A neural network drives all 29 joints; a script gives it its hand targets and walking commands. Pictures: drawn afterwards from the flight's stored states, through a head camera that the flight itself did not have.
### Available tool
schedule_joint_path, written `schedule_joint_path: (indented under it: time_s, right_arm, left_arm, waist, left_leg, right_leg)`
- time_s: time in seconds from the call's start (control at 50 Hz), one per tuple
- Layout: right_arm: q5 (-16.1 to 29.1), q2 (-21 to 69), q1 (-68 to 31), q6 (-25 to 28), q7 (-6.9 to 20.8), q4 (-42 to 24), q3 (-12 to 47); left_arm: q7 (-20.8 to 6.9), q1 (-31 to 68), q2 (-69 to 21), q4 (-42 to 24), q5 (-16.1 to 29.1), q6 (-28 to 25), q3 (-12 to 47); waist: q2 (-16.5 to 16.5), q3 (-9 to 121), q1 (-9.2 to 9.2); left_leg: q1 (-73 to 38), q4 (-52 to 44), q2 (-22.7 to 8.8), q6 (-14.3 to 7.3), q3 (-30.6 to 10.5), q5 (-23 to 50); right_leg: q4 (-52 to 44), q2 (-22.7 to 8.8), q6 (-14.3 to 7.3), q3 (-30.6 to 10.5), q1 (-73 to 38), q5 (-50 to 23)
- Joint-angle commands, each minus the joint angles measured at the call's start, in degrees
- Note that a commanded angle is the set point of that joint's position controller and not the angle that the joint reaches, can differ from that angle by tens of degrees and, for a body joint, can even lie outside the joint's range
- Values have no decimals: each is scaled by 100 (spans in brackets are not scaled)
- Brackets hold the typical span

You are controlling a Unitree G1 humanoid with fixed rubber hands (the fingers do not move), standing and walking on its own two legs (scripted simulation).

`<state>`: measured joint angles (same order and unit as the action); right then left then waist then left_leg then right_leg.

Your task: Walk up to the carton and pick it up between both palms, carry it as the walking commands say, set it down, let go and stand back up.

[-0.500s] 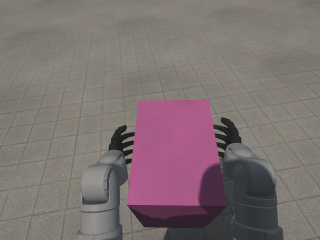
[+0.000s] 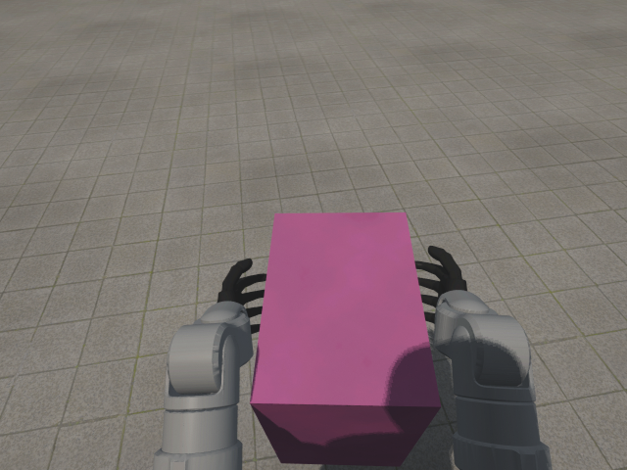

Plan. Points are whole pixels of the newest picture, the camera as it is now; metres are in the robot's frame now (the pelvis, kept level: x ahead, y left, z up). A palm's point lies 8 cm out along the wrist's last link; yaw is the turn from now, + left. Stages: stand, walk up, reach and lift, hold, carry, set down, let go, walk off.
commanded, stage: carry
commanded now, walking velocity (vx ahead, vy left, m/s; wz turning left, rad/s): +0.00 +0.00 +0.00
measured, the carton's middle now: (339, 345) +0.29 +0.00 +0.02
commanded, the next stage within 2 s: none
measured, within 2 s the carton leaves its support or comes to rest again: neither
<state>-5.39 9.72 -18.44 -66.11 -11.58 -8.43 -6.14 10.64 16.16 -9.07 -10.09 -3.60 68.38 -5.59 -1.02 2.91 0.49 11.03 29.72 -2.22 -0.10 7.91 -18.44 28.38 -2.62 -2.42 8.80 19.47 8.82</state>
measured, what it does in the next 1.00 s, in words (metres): stands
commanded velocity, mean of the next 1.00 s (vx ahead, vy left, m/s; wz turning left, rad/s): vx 0.00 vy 0.00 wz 0.00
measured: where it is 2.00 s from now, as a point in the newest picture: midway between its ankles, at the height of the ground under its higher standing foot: outside the picture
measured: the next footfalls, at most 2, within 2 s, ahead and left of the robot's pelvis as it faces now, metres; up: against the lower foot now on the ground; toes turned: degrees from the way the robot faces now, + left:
none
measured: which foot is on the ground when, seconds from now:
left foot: down 0.00-1.00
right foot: down 0.00-1.00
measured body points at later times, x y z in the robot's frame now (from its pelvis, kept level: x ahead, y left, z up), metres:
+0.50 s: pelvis +0.00 +0.00 +0.00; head -0.01 +0.01 +0.45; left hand +0.31 +0.13 +0.06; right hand +0.32 -0.13 +0.08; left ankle -0.03 +0.11 -0.73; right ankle +0.07 -0.10 -0.73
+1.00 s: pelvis +0.00 +0.00 +0.00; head -0.02 +0.01 +0.45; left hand +0.31 +0.13 +0.06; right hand +0.31 -0.13 +0.07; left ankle -0.03 +0.11 -0.73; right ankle +0.07 -0.10 -0.73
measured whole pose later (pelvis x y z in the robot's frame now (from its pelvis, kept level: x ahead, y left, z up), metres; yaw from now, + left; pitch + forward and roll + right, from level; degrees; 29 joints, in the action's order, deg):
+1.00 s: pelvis +0.00 +0.00 +0.00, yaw +0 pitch +0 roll +0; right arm -6.7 9.4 -17.4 -54.1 -9.9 0.7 -7.2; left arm 8.8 16.1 -9.0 0.2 -5.8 56.1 -5.6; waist -0.8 2.9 0.5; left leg 11.1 30.4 -2.3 -0.1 7.9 -18.9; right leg 28.8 -2.6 -2.4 8.8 19.5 9.1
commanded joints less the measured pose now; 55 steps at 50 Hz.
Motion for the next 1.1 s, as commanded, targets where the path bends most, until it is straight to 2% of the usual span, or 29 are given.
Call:
schedule_joint_path:
  time_s: [0.0,0.1,0.18,0.24,0.26,0.28,0.3,0.36,0.4,0.78,0.8,0.92,1.08]
  right_arm:
    - [1208,5715,-1633,457,1124,181,2800]
    - [988,5520,-1583,837,1237,802,2549]
    - [1064,5467,-1659,1102,1248,606,2577]
    - [989,5338,-1544,1248,1255,807,2472]
    - [1093,5367,-1599,1265,1230,535,2563]
    - [1025,5283,-1514,1276,1222,703,2489]
    - [1057,5275,-1489,1284,1203,584,2521]
    - [868,5060,-1267,1332,1209,1014,2353]
    - [958,5097,-1332,1353,1189,734,2439]
    - [878,4895,-1223,1397,1130,767,2322]
    - [960,4953,-1295,1386,1113,561,2398]
    - [1002,4991,-1250,1253,1080,423,2451]
    - [1208,5159,-1382,1076,1022,-126,2599]
  left_arm:
    - [-998,2673,-5493,-284,1189,-742,2926]
    - [-1092,2680,-5275,291,958,-1126,2679]
    - [-1104,2736,-5225,127,1027,-1389,2702]
    - [-1101,2666,-5084,291,953,-1545,2600]
    - [-1075,2706,-5110,10,1048,-1562,2687]
    - [-1066,2643,-5023,167,979,-1574,2620]
    - [-1049,2621,-5023,62,1015,-1579,2650]
    - [-1050,2366,-4822,524,811,-1617,2477]
    - [-1030,2452,-4873,233,927,-1640,2596]
    - [-977,2319,-4676,294,860,-1681,2478]
    - [-964,2361,-4735,116,934,-1667,2534]
    - [-937,2313,-4799,-14,985,-1534,2597]
    - [-884,2412,-5001,-534,1192,-1356,2738]
  waist:
    - [28,2119,-105]
    - [48,2199,-87]
    - [105,2209,-77]
    - [93,2263,-68]
    - [111,2273,-69]
    - [116,2271,-68]
    - [107,2259,-66]
    - [110,2263,-61]
    - [150,2242,-61]
    - [144,2122,-48]
    - [115,2101,-48]
    - [118,2099,-47]
    - [85,2156,-51]
  left_leg:
    - [-204,-395,-715,-218,-429,399]
    - [-253,-285,-678,-228,-394,626]
    - [-284,-237,-664,-243,-375,751]
    - [-301,-209,-661,-245,-372,878]
    - [-312,-200,-659,-251,-371,889]
    - [-311,-193,-656,-251,-368,902]
    - [-306,-185,-655,-253,-367,907]
    - [-317,-166,-663,-253,-373,1029]
    - [-329,-150,-661,-248,-371,1092]
    - [-176,-244,-633,-275,-401,656]
    - [-150,-250,-636,-272,-407,634]
    - [-137,-249,-620,-273,-407,599]
    - [-131,-269,-620,-267,-427,636]
  right_leg:
    - [-541,-848,65,-776,-840,-572]
    - [-449,-813,15,-804,-942,-914]
    - [-384,-803,0,-805,-951,-1052]
    - [-339,-794,-12,-790,-1024,-1186]
    - [-342,-798,-15,-789,-1007,-1187]
    - [-339,-795,-19,-787,-1007,-1215]
    - [-342,-801,-21,-790,-1004,-1240]
    - [-302,-790,-37,-776,-1036,-1325]
    - [-299,-788,-30,-772,-977,-1349]
    - [-352,-763,-41,-785,-927,-1102]
    - [-362,-765,-36,-779,-935,-1087]
    - [-338,-765,-52,-782,-927,-1127]
    - [-287,-761,-68,-749,-968,-1159]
